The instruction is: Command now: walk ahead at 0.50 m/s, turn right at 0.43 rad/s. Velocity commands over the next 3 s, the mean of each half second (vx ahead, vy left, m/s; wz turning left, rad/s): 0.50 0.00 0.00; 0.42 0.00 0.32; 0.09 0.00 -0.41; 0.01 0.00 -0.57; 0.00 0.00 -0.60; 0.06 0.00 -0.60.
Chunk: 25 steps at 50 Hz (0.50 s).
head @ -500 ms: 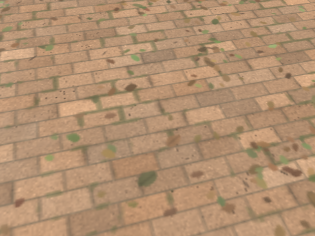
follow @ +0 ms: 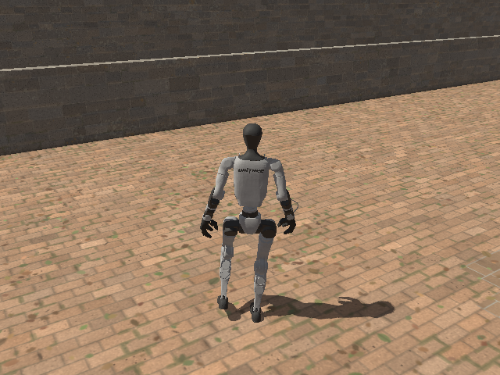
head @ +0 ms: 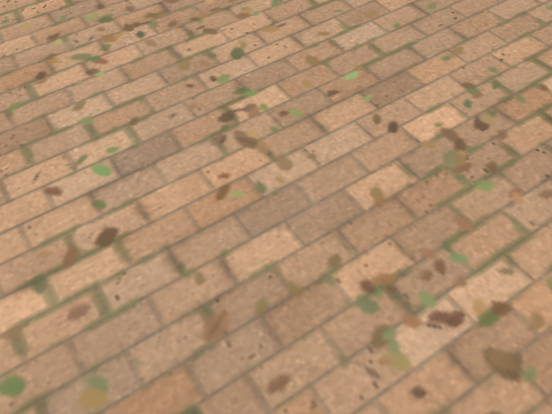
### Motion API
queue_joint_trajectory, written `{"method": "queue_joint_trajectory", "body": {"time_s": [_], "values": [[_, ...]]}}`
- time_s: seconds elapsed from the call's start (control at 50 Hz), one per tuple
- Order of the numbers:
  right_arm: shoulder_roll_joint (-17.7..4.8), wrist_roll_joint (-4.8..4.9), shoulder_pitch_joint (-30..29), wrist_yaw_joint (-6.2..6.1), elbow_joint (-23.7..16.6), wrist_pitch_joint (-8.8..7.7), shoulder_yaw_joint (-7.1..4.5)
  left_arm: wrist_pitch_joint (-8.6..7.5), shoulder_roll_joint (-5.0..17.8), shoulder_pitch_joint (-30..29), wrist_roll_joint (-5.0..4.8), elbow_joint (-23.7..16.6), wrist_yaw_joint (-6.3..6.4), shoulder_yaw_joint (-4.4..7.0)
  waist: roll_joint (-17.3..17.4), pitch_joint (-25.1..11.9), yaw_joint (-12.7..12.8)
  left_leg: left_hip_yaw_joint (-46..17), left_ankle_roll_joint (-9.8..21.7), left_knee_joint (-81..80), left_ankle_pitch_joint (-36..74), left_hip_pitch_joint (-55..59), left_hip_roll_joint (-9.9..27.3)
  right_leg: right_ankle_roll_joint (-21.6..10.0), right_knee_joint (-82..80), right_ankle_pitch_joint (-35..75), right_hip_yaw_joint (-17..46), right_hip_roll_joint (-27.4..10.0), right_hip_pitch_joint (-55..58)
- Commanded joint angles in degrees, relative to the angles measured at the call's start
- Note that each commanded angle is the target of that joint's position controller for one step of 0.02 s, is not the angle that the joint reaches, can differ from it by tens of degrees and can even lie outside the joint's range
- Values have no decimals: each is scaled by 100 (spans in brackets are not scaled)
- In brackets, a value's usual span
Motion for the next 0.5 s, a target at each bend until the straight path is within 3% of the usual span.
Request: {"method": "queue_joint_trajectory", "body": {"time_s": [0.02,0.12,0.22,0.26,0.28,0.32,0.34,0.36,0.38,0.4,0.42,0.44,0.46,0.5], "values": [[-385,-13,214,36,-217,77,-106,-190,751,197,-14,-245,7,175,-339,-257,-57,138,-75,-509,659,-321,13,-744,-1099,1843,1318,-1482,254],[-344,33,-711,77,-440,33,-74,-251,709,798,-25,39,36,132,-442,-105,305,167,25,-1712,1651,-688,-96,-427,-1092,2235,1205,-1485,941],[-323,94,-1416,126,-666,-36,-18,-272,729,1139,72,264,114,84,-487,115,523,392,329,-2589,1627,-653,-354,-352,-1010,2707,1042,-1705,1618],[-362,110,-1283,133,-650,-62,-31,-283,766,1052,119,338,158,71,-549,148,369,448,561,-2887,1267,-224,-511,-246,-872,3355,855,-1827,1739],[-406,122,-990,113,-552,-71,-57,-296,806,934,136,347,181,68,-586,29,206,514,687,-2997,1021,262,-690,-152,-589,4214,699,-1820,1750],[-589,131,222,17,-140,-113,-166,-283,911,817,188,396,197,82,-525,-625,-333,656,944,-3287,727,1645,-1133,8,909,5558,365,-1678,1789],[-741,65,1111,-41,107,-159,-235,-294,892,742,163,354,203,59,-384,-1099,-749,238,1171,-3467,877,2941,-793,102,2149,4770,166,-1525,1061],[-1454,-47,1804,-97,182,-165,-434,-332,493,1146,-20,135,161,-45,712,-1870,-699,-2243,1953,-3505,611,4713,776,415,4416,2301,-233,-805,-791],[-1277,161,1588,-11,265,-87,-419,-360,628,1105,86,147,129,-4,1034,-2033,-489,-4318,2353,-4419,882,4980,1344,481,5507,-1654,24,-78,-1999],[-1125,271,959,37,159,-65,-386,-371,694,658,209,10,104,-9,430,-1123,-263,-3731,2282,-4534,352,4239,1174,439,5697,-1296,437,-537,-2521],[-835,255,597,51,80,-52,-324,-418,695,275,199,-82,61,-37,-10,-626,-222,-3052,2172,-4686,424,3516,999,450,5429,-898,397,-804,-2562],[-666,214,495,40,109,-57,-272,-416,620,103,186,-146,30,-51,-180,-234,-92,-2581,2000,-4847,795,2895,723,473,5017,-772,358,-990,-2439],[-589,220,483,20,186,-78,-241,-346,584,69,230,-223,21,-62,-142,-98,62,-2237,1859,-4944,1192,2476,468,555,4684,-746,352,-1102,-2223],[-653,241,575,14,252,-159,-254,-189,449,203,274,-212,0,-115,31,-229,182,-1840,1811,-5033,1800,2184,210,729,4295,-723,220,-1145,-1925]]}}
